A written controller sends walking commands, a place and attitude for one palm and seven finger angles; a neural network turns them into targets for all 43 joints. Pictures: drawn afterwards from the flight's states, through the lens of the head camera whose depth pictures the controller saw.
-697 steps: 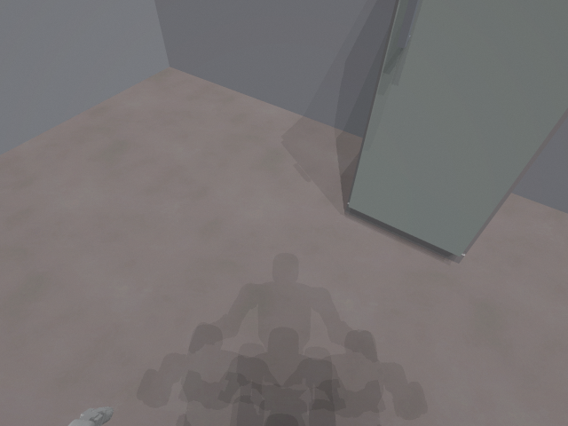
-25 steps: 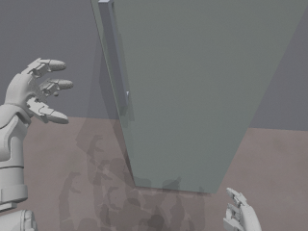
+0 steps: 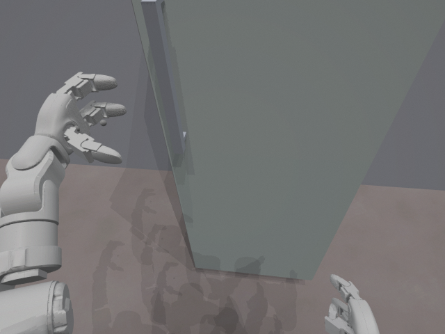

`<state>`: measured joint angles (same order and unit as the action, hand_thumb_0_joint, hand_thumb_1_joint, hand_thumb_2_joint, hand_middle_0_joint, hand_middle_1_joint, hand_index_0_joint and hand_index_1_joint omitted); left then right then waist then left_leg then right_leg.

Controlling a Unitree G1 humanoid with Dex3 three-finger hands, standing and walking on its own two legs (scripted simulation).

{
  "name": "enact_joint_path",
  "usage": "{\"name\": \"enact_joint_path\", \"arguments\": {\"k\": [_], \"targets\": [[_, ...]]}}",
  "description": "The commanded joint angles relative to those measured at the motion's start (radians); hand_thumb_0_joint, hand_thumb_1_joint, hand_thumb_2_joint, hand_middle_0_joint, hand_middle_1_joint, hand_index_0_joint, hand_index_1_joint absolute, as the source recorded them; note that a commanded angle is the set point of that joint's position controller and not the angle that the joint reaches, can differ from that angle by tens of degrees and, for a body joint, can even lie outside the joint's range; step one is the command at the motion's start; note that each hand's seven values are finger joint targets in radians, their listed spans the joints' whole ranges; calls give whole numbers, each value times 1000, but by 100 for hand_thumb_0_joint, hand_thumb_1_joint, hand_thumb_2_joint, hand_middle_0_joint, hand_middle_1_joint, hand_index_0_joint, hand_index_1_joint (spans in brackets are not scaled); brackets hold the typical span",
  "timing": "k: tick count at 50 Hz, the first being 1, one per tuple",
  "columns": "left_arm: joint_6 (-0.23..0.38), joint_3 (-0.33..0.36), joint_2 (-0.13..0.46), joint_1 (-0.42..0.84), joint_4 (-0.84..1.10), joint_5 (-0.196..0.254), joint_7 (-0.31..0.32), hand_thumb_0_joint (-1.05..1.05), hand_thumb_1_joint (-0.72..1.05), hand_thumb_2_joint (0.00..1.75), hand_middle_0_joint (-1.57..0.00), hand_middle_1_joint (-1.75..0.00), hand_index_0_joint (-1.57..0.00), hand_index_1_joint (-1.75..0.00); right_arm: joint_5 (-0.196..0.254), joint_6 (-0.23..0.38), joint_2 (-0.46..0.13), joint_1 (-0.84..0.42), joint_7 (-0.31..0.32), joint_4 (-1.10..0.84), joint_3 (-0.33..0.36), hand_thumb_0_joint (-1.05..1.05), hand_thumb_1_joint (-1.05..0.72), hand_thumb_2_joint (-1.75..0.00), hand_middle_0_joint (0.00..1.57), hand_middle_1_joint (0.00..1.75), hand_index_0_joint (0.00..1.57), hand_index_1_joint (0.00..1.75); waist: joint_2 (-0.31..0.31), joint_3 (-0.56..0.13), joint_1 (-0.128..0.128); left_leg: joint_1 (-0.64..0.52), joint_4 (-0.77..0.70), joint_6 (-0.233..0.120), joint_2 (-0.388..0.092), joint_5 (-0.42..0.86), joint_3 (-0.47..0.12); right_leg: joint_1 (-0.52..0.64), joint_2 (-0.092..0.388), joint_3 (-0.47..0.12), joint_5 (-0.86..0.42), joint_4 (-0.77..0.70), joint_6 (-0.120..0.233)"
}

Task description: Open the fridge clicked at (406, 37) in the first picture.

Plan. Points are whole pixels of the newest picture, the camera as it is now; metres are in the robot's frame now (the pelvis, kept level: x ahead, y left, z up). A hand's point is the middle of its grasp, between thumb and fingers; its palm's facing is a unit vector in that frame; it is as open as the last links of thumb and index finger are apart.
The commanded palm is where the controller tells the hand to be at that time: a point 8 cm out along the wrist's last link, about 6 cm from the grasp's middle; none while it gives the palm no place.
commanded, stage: move the hooked fingers beside the handle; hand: left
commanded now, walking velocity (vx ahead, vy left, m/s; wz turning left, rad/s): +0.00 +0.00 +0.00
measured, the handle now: (171, 85) +0.50 +0.15 +0.22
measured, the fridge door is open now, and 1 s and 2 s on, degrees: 0 0 0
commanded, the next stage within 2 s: feel for the door with the fingertips in 1.64 s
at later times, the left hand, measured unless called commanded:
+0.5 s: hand (124, 109) +0.43 +0.22 +0.21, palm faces +0.00 -1.00 -0.04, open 14.0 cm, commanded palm +0.41 +0.26 +0.22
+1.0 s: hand (122, 104) +0.44 +0.22 +0.21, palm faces -0.02 -1.00 -0.02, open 14.0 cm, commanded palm +0.42 +0.26 +0.21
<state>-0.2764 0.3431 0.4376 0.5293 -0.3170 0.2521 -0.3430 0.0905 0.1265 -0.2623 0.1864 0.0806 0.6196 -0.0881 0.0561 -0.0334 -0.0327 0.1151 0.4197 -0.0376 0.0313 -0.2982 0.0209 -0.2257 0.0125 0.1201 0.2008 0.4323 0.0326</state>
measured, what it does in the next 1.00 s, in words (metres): stands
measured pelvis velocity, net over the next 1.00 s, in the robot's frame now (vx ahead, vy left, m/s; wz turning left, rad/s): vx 0.01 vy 0.01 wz -0.03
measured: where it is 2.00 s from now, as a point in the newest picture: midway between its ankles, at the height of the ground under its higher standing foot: outside the picture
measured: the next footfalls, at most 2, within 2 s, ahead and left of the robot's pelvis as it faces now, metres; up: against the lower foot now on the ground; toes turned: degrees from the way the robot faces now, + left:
none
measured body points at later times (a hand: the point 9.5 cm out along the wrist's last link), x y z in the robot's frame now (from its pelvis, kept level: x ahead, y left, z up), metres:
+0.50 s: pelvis -0.01 +0.00 +0.00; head +0.01 -0.02 +0.45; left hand +0.42 +0.27 +0.22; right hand +0.10 -0.26 -0.11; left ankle -0.05 +0.09 -0.74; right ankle +0.02 -0.10 -0.74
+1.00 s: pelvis +0.01 +0.01 +0.00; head +0.02 +0.00 +0.45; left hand +0.44 +0.28 +0.22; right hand +0.09 -0.26 -0.11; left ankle -0.05 +0.09 -0.74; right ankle +0.02 -0.10 -0.74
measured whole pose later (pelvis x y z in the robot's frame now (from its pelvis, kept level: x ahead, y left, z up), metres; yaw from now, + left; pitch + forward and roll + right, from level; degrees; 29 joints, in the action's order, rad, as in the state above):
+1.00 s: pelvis +0.01 +0.01 +0.00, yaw -2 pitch +4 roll -1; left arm -0.09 0.35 0.50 0.78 -0.75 0.19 -0.34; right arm 0.08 0.09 -0.29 0.36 0.07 0.66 -0.04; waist 0.03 -0.04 0.02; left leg 0.18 0.41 -0.05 0.02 -0.30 0.05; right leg -0.29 0.00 0.09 0.18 0.40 0.02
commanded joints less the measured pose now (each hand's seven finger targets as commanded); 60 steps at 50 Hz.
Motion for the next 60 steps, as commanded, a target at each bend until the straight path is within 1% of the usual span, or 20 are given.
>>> {"name": "enact_joint_path", "arguments": {"k": [1, 3, 7, 10, 16, 17, 23, 26, 30, 33, 39, 40, 42, 43, 44, 47, 50, 53, 56, 60], "targets": [[41, 41, 253, 448, 71, -5, 18, 0, -50, 30, -30, -120, -30, -120, 10, 34, -128, -88, 16, -136, 46, 0, -90, -90, 20, 30, 20, 30, -8, -187, 24, 31, -42, 18, -29, 302, -58, 112, 15, -73, -245, -23, 9], [32, 47, 276, 447, 29, -21, 27, 0, -50, 30, -30, -120, -30, -120, 7, 28, -132, -78, 13, -137, 51, 0, -90, -90, 20, 30, 20, 30, -8, -189, 19, 39, -40, 15, -31, 302, -57, 114, 18, -79, -241, -26, 12], [89, 58, 306, 562, 101, -19, 29, 0, -50, 30, -30, -120, -30, -120, 4, 29, -129, -68, 14, -156, 54, 0, -90, -90, 20, 30, 20, 30, 9, -316, 26, 2, -31, 12, -28, 345, -58, 179, 20, -91, -297, -13, 12], [142, 81, 333, 621, 70, -7, 26, 0, -50, 30, -30, -120, -30, -120, 1, 34, -133, -46, 18, -142, 55, 0, -90, -90, 20, 30, 20, 30, -37, -334, 36, 6, -34, 6, -30, 337, -56, 201, 16, -96, -304, -18, 8], [136, 40, 318, 640, -179, -37, 24, 0, -50, 30, -30, -120, -30, -120, 9, 30, -153, 6, 24, -100, 59, 0, -90, -90, 20, 30, 20, 30, 1, -208, 55, 73, -55, 5, -31, 232, -49, 112, 19, -95, -196, -44, 10], [137, 20, 302, 671, -189, -42, 26, 0, -50, 30, -30, -120, -30, -120, 8, 30, -154, 14, 23, -97, 61, 0, -90, -90, 20, 30, 20, 30, 21, -206, 61, 69, -55, 5, -31, 226, -50, 98, 21, -96, -188, -47, 12], [213, 32, 351, 794, -220, -44, 19, 0, -50, 30, -30, -120, -30, -120, -1, 32, -166, 66, 23, -90, 74, 0, -90, -90, 20, 30, 20, 30, -41, -309, 74, 52, -39, 0, -38, 276, -54, 143, 17, -101, -240, -31, 11], [265, 44, 346, 848, -198, -37, 22, 0, -50, 30, -30, -120, -30, -120, -6, 45, -162, 85, 22, -83, 75, 0, -90, -90, 20, 30, 20, 30, 4, -372, 73, 7, -31, 3, -36, 342, -55, 159, 12, -105, -303, -21, 12], [256, 40, 336, 836, -367, -56, 35, 0, -50, 30, -30, -120, -30, -120, -6, 35, -169, 123, 17, -52, 75, 0, -90, -90, 20, 30, 20, 30, -14, -280, 82, 65, -45, 5, -37, 302, -48, 112, 10, -97, -273, -30, 11], [240, 80, 387, 757, -472, -88, 48, 0, -50, 30, -30, -120, -30, -120, -10, 19, -181, 151, 10, -53, 82, 0, -90, -90, 20, 30, 20, 30, -33, -259, 58, 111, -48, 4, -38, 303, -38, 123, 15, -96, -278, -23, 13], [316, 128, 441, 728, -249, -72, 18, 0, -50, 30, -30, -120, -30, -120, -14, 8, -178, 144, 0, -112, 93, 0, -90, -90, 20, 30, 20, 30, -34, -413, 35, 47, -29, 1, -47, 468, -33, 236, 10, -112, -438, 11, 10], [325, 127, 432, 730, -196, -63, 8, 0, -50, 30, -30, -120, -30, -120, -15, 10, -175, 140, -1, -121, 95, 0, -90, -90, 20, 30, 20, 30, -25, -447, 34, 17, -23, 1, -48, 499, -33, 242, 9, -115, -453, 13, 8], [320, 112, 404, 753, -160, -46, -5, 0, -50, 30, -30, -120, -30, -120, -11, 11, -170, 134, 0, -115, 94, 0, -90, -90, 20, 30, 20, 30, 26, -416, 47, -17, -21, 7, -53, 525, -34, 198, 6, -111, -442, 2, 8], [307, 81, 371, 738, -163, -38, -13, 0, -50, 30, -30, -120, -30, -120, -11, 8, -169, 134, -1, -116, 95, 0, -90, -90, 20, 30, 20, 30, 11, -388, 54, -15, -20, 6, -56, 526, -34, 181, 5, -106, -429, -3, 9], [290, 86, 370, 747, -169, -36, -15, 0, -50, 30, -30, -120, -30, -120, -7, 10, -171, 131, -2, -106, 94, 0, -90, -90, 20, 30, 20, 30, 31, -350, 60, -14, -23, 8, -57, 504, -36, 148, 0, -103, -405, -12, 9], [229, 6, 270, 738, -225, -41, -8, 0, -50, 30, -30, -120, -30, -120, -1, 15, -168, 129, -2, -88, 92, 0, -90, -90, 20, 30, 20, 30, 64, -269, 82, -2, -32, 15, -54, 410, -41, 60, -4, -89, -309, -29, 13], [204, -26, 234, 774, -204, -49, 18, 0, -50, 30, -30, -120, -30, -120, -4, 20, -165, 121, -3, -87, 92, 0, -90, -90, 20, 30, 20, 30, 70, -278, 87, -15, -31, 25, -50, 394, -58, 41, -6, -80, -273, -30, 18], [211, -16, 244, 790, -222, -44, 43, 0, -50, 30, -30, -120, -30, -120, -8, 11, -166, 125, 2, -79, 89, 0, -90, -90, 20, 30, 20, 30, -24, -292, 91, -2, -27, 20, -50, 387, -60, 65, -5, -75, -282, -24, 17], [234, -17, 238, 866, -248, -46, 66, 0, -50, 30, -30, -120, -30, -120, -10, 14, -161, 118, 6, -71, 83, 0, -90, -90, 20, 30, 20, 30, -50, -305, 99, 4, -31, 21, -48, 357, -69, 63, -5, -78, -269, -20, 13], [265, 34, 312, 884, -285, -82, 99, 0, -50, 30, -30, -120, -30, -120, -15, 6, -155, 123, 4, -70, 78, 0, -90, -90, 20, 30, 20, 30, 1, -347, 77, -3, -23, 27, -43, 415, -63, 100, 0, -89, -317, -6, 16]]}}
